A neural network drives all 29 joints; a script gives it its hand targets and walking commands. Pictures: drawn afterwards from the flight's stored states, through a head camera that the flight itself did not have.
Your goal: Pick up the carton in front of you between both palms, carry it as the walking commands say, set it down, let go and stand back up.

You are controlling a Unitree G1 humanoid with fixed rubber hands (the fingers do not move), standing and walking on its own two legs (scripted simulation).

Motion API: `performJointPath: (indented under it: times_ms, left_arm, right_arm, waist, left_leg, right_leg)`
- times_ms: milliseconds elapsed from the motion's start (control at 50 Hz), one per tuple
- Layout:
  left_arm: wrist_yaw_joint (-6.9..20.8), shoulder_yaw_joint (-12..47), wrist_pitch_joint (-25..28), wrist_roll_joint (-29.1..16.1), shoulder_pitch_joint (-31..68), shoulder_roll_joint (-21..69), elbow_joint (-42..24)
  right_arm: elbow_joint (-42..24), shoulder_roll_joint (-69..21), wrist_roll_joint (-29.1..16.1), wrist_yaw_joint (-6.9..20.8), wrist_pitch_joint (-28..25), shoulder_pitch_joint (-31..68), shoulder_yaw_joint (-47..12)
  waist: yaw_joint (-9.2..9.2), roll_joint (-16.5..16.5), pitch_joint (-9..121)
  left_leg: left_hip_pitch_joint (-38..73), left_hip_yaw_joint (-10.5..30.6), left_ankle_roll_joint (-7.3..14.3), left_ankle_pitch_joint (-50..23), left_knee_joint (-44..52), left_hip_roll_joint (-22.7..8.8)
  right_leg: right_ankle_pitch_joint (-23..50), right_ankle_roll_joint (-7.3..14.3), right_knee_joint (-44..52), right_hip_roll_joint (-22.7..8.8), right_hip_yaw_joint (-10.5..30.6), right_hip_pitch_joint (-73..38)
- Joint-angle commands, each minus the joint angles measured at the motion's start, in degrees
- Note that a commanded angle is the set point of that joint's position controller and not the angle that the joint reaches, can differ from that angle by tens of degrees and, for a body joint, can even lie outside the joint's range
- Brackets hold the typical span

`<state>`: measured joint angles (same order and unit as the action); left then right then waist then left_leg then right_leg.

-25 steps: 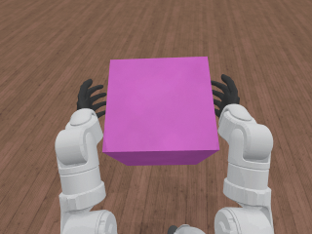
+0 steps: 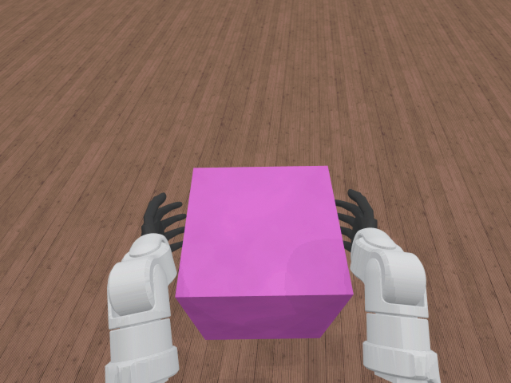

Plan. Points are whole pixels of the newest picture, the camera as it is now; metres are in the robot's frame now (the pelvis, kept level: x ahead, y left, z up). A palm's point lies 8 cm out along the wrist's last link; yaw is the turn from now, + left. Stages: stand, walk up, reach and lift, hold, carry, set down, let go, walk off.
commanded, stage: carry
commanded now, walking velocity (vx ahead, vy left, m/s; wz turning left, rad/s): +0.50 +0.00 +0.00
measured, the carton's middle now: (261, 259) +0.31 +0.00 -0.01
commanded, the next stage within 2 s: none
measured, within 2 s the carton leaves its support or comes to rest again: neither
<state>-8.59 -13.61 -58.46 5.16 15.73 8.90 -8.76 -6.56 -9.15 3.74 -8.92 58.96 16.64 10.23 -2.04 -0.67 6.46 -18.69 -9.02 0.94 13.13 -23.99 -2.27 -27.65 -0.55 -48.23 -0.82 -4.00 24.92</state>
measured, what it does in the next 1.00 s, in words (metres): walks ahead: right foot, then left foot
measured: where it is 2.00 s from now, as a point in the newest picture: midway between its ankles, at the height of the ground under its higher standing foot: (258, 261)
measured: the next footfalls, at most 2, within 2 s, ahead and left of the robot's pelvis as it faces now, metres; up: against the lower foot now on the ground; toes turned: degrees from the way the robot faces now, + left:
right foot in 0.10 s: +0.13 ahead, -0.12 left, +0.00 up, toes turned -5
left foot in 0.38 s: +0.42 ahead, +0.11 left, +0.00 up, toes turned +9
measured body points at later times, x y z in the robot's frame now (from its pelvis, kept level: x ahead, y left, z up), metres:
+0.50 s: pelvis +0.35 +0.02 -0.01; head +0.31 +0.01 +0.43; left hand +0.59 +0.16 +0.07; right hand +0.57 -0.15 +0.06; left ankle +0.38 +0.10 -0.74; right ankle +0.20 -0.09 -0.65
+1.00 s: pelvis +0.60 -0.02 +0.00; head +0.59 -0.03 +0.45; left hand +0.82 +0.15 +0.07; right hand +0.85 -0.16 +0.07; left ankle +0.56 +0.08 -0.74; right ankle +0.63 -0.12 -0.74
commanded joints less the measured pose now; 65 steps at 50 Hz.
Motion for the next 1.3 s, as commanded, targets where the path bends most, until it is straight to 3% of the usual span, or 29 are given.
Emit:
performJointPath:
  times_ms: [0, 40, 60, 80, 100, 120, 160, 220, 260, 300, 320, 340, 360, 380, 400, 440, 460, 560, 660, 700, 720, 760, 800, 860, 920, 1000, 1160, 1220, 1280]
  left_arm:
    - [2.1, 39.3, 1.2, -13.3, 16.2, 50.3, -12.4]
    - [1.4, 39.0, 0.8, -12.2, 7.0, 49.7, -14.0]
    - [0.9, 37.9, 0.5, -10.9, 2.1, 47.5, -14.7]
    - [0.4, 37.4, 0.2, -10.4, 1.3, 45.1, -16.8]
    - [0.1, 37.6, -0.1, -11.0, 2.5, 43.4, -21.2]
    - [-0.3, 37.5, -0.8, -10.9, 0.6, 42.2, -22.0]
    - [-0.4, 38.7, -1.8, -12.1, -1.5, 40.9, -24.8]
    - [1.1, 41.8, -3.1, -14.2, -2.2, 39.3, -29.6]
    - [1.8, 43.6, -3.9, -15.3, -3.1, 35.8, -30.8]
    - [2.3, 45.1, -4.5, -17.0, -2.0, 33.6, -32.1]
    - [2.4, 45.1, -4.9, -17.1, -1.5, 32.1, -32.4]
    - [2.4, 44.9, -5.5, -17.5, -1.1, 30.9, -32.4]
    - [2.5, 45.3, -5.9, -17.8, -0.1, 30.3, -33.3]
    - [2.4, 44.4, -6.3, -17.5, -0.9, 30.1, -31.8]
    - [2.4, 43.4, -6.7, -16.9, -1.7, 31.0, -30.5]
    - [2.3, 40.7, -6.7, -13.3, -5.0, 32.7, -24.3]
    - [2.3, 39.6, -6.3, -12.2, -5.3, 33.9, -23.7]
    - [0.7, 35.8, -5.1, -7.4, -5.4, 34.8, -20.7]
    - [0.0, 38.3, -5.0, -10.1, -5.3, 35.8, -23.0]
    - [0.4, 40.7, -5.4, -12.2, -4.9, 36.3, -25.1]
    - [0.6, 41.7, -5.6, -13.3, -4.5, 36.0, -26.0]
    - [0.6, 42.4, -5.8, -14.7, -3.5, 33.7, -27.7]
    - [0.7, 42.8, -5.8, -15.3, -2.4, 33.1, -28.9]
    - [1.3, 43.1, -5.5, -15.0, -3.1, 36.5, -28.2]
    - [2.5, 44.0, -4.7, -14.6, -2.7, 37.5, -28.6]
    - [2.9, 44.6, -5.1, -15.8, -1.3, 36.1, -30.2]
    - [-0.1, 38.3, -7.2, -10.3, -7.5, 29.5, -23.6]
    - [-0.1, 39.0, -6.7, -11.4, -3.8, 32.3, -25.6]
    - [0.7, 41.4, -6.0, -13.5, -1.0, 35.8, -27.7]
  right_arm:
    - [-17.4, -52.0, -13.1, 2.4, -2.1, 16.7, -39.5]
    - [-22.6, -49.2, -14.0, 2.5, -1.9, 11.9, -40.1]
    - [-26.0, -47.0, -14.4, 2.4, -1.5, 10.8, -40.6]
    - [-27.1, -45.0, -14.6, 2.2, -0.7, 9.2, -40.1]
    - [-28.7, -43.6, -15.3, 2.0, 0.1, 8.3, -40.0]
    - [-29.1, -41.7, -15.9, 1.8, 1.0, 6.7, -39.8]
    - [-29.0, -40.2, -16.3, 1.5, 1.9, 2.0, -39.4]
    - [-28.0, -39.1, -13.7, 1.0, 2.5, -4.8, -37.9]
    - [-28.0, -36.4, -11.9, 0.6, 2.9, -6.3, -36.6]
    - [-29.0, -34.1, -10.1, -0.1, 3.2, -8.2, -35.7]
    - [-30.1, -33.2, -9.5, -0.3, 3.4, -8.7, -35.5]
    - [-29.8, -30.9, -8.3, -0.7, 3.7, -9.2, -34.6]
    - [-29.7, -30.9, -8.3, -0.9, 3.8, -8.1, -34.5]
    - [-30.9, -31.9, -9.1, -0.8, 4.2, -7.2, -35.2]
    - [-31.4, -31.9, -9.8, -0.7, 4.6, -6.2, -35.7]
    - [-29.6, -34.7, -11.3, 0.6, 5.5, -2.6, -38.4]
    - [-28.4, -36.2, -12.2, 1.3, 5.2, -0.5, -39.5]
    - [-27.8, -35.4, -15.2, 2.7, 5.0, 2.6, -42.5]
    - [-28.2, -34.8, -14.9, 1.9, 5.0, -0.7, -41.0]
    - [-28.1, -34.0, -13.3, 1.6, 5.4, -4.3, -39.5]
    - [-28.7, -33.1, -12.5, 1.4, 5.6, -5.1, -38.5]
    - [-29.5, -32.8, -12.1, 0.7, 6.3, -5.1, -38.1]
    - [-28.9, -32.9, -12.7, 0.5, 6.3, -5.2, -38.0]
    - [-28.9, -35.6, -11.8, 1.2, 5.2, -5.9, -37.4]
    - [-28.9, -36.9, -10.3, 1.8, 3.9, -6.9, -37.1]
    - [-33.0, -35.1, -11.3, 1.7, 4.0, -3.5, -38.4]
    - [-26.9, -29.0, -11.4, 1.0, 6.8, -6.9, -37.0]
    - [-29.6, -31.9, -13.7, 1.4, 6.3, -2.2, -39.1]
    - [-31.6, -35.1, -14.7, 1.8, 5.5, 0.1, -40.3]
  waist:
    - [1.07, -7.9, 18.5]
    - [2.26, -2.8, 20.8]
    - [3.24, 7.5, 20.5]
    - [3.49, 16.5, 18.5]
    - [3.92, 15.7, 17.5]
    - [4.58, 10.1, 16.4]
    - [4.66, 4.4, 14.1]
    - [4.08, 6.0, 8.9]
    - [3.38, 10.4, 7.4]
    - [1.44, 9.9, 12.0]
    - [0.30, 7.2, 14.4]
    - [-0.98, -4.7, 14.8]
    - [-0.63, -14.3, 13.9]
    - [-0.60, -9.6, 14.8]
    - [-0.42, -5.5, 13.1]
    - [0.58, 0.3, 8.6]
    - [1.33, 0.5, 7.1]
    - [1.17, -3.8, 2.4]
    - [1.77, -6.2, 5.2]
    - [2.51, -4.6, 9.6]
    - [2.84, -1.5, 12.4]
    - [2.91, 14.0, 15.1]
    - [2.52, 7.1, 13.8]
    - [2.19, 7.0, 12.6]
    - [2.13, 3.2, 13.9]
    - [2.32, -1.1, 13.6]
    - [2.08, -1.9, 10.1]
    - [2.06, -0.9, 8.4]
    - [2.05, 1.7, 8.7]
  left_leg:
    - [22.1, 8.2, 4.9, -19.2, 3.6, -11.7]
    - [8.4, 0.9, 0.2, -19.3, -7.8, -7.9]
    - [-2.5, -1.7, -2.4, -13.6, -17.4, -3.9]
    - [-17.0, -1.5, -3.1, 4.4, -25.9, 1.0]
    - [-27.4, 1.7, -2.2, 20.4, -32.5, 1.8]
    - [-31.4, 3.8, -1.7, 22.7, -35.5, 0.3]
    - [-34.1, 3.6, -1.8, 17.6, -31.2, -2.3]
    - [-28.0, -0.2, -2.7, 9.2, -16.8, -0.3]
    - [-10.3, -2.3, -1.1, 1.1, -6.9, 3.0]
    - [12.7, -5.7, 0.2, -9.2, -2.6, 4.7]
    - [22.8, -3.0, 2.0, -9.4, -2.5, 1.7]
    - [31.2, 14.2, 6.8, -6.4, 0.9, -7.9]
    - [32.6, 32.7, 13.5, -13.3, 7.0, -18.3]
    - [30.4, 34.7, 16.2, -14.1, 6.4, -21.2]
    - [25.9, 37.0, 15.7, -10.3, 8.5, -22.6]
    - [15.8, 28.2, 12.0, -0.5, 11.5, -20.1]
    - [11.7, 25.0, 10.0, -0.1, 13.6, -18.1]
    - [6.4, 12.2, 7.9, 0.6, 17.4, -13.8]
    - [10.3, 1.2, 2.6, -19.9, 4.5, -9.5]
    - [7.1, -2.6, -0.4, -24.2, -5.3, -7.5]
    - [1.4, -3.7, -2.2, -19.0, -12.6, -5.4]
    - [-12.2, 0.0, -2.9, 15.0, -28.4, 1.6]
    - [-9.5, 6.1, -1.8, 21.9, -24.6, -1.7]
    - [2.1, 2.0, -1.6, 10.0, 0.5, -0.6]
    - [13.5, 4.9, -1.7, -14.9, 3.0, -6.6]
    - [13.4, 5.3, -1.0, -29.3, -2.5, -8.7]
    - [12.6, 4.5, -1.6, -47.6, -4.7, -7.7]
    - [11.5, 2.8, -1.9, -47.2, -6.6, -6.4]
    - [7.7, 1.1, -2.8, -37.7, -6.3, -4.8]
  right_leg:
    - [13.8, -0.5, 26.4, 0.6, -5.3, -5.1]
    - [20.3, 1.3, 28.7, -3.3, -1.6, -26.2]
    - [24.6, 4.1, 29.6, -10.9, 10.3, -34.1]
    - [39.2, 9.6, 28.8, -17.8, 21.3, -42.4]
    - [52.8, 12.9, 26.7, -21.0, 23.6, -49.7]
    - [56.6, 13.8, 26.1, -22.4, 23.7, -49.9]
    - [51.6, 11.1, 27.9, -21.1, 18.3, -49.4]
    - [53.3, 6.9, 29.9, -15.8, 9.8, -42.2]
    - [54.0, 3.3, 29.2, -12.4, 2.4, -29.1]
    - [56.2, 0.9, 18.9, -9.6, -5.5, -18.4]
    - [47.7, -0.9, 10.0, -8.0, -8.2, -11.1]
    - [32.9, -2.8, -5.0, -2.3, -8.6, 1.8]
    - [3.8, -2.0, -18.0, 2.7, -3.6, 10.9]
    - [-0.9, -0.2, -26.4, -0.7, 3.9, 13.0]
    - [0.3, 0.1, -27.8, -3.8, 6.4, 15.7]
    - [5.9, 1.0, -20.4, -7.9, 6.5, 12.9]
    - [8.0, 0.8, -15.1, -8.6, 5.5, 9.6]
    - [11.8, -0.4, 10.0, -5.4, -2.4, 3.6]
    - [23.4, 0.1, 22.0, -1.7, -9.8, -6.7]
    - [27.0, 1.6, 21.1, -3.7, -8.4, -17.8]
    - [36.1, 3.8, 20.5, -8.1, -2.3, -25.5]
    - [51.0, 12.3, 28.2, -22.2, 19.9, -35.4]
    - [58.6, 12.2, 29.2, -24.3, 16.1, -29.8]
    - [43.9, 5.4, 29.3, -15.1, 3.4, -21.0]
    - [39.0, -0.8, 24.1, -11.3, -2.5, -15.2]
    - [37.9, -0.1, 22.2, -9.1, -3.8, -16.7]
    - [48.1, -0.7, 15.6, -7.7, -5.7, -16.2]
    - [49.9, -0.9, 17.0, -6.5, -6.5, -16.0]
    - [57.6, -0.5, 18.7, -6.6, -6.0, -21.6]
